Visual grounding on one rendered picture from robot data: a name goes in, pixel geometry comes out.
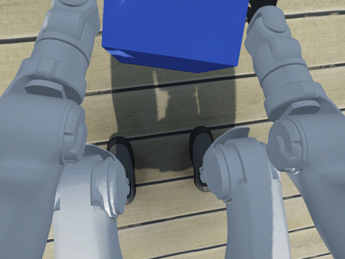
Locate robot shin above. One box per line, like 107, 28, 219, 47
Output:
199, 126, 281, 194
54, 144, 130, 210

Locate right robot forearm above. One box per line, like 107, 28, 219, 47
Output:
244, 5, 345, 122

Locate right robot shin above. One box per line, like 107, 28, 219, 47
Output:
199, 126, 281, 194

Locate left robot shin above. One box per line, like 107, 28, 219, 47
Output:
54, 144, 130, 210

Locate right robot upper arm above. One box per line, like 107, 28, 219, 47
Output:
266, 112, 345, 259

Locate carton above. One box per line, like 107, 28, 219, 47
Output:
101, 0, 249, 73

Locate left robot upper arm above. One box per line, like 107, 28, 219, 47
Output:
0, 91, 87, 259

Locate left robot forearm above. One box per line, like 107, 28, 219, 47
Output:
0, 0, 101, 105

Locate robot right hand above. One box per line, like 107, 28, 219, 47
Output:
246, 0, 278, 24

